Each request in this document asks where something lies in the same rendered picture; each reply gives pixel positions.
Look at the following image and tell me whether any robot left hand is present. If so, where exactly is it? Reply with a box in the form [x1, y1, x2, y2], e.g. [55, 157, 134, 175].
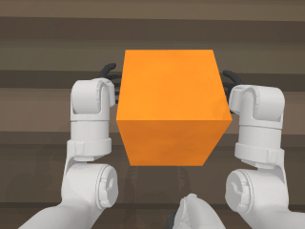
[97, 63, 122, 104]

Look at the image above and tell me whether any robot right thigh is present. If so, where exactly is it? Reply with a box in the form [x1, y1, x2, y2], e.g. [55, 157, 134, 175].
[179, 197, 226, 229]

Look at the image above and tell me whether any carton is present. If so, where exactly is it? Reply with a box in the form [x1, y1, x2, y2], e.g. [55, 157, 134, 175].
[116, 50, 233, 166]

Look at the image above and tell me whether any robot left forearm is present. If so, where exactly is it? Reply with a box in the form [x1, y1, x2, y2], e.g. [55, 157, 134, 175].
[61, 77, 115, 197]

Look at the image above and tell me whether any robot right shin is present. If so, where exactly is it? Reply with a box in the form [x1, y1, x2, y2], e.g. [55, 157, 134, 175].
[173, 193, 197, 229]

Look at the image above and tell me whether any robot right upper arm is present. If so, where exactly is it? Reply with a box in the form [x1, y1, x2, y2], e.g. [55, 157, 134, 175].
[225, 169, 305, 229]

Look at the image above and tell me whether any robot left upper arm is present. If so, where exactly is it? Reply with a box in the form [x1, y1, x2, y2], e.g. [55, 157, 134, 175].
[18, 163, 118, 229]

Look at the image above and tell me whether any robot right hand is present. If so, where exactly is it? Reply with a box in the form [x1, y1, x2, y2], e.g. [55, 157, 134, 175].
[222, 70, 245, 114]

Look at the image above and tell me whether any robot right forearm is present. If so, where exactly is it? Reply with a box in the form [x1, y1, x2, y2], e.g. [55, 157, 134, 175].
[229, 85, 289, 203]

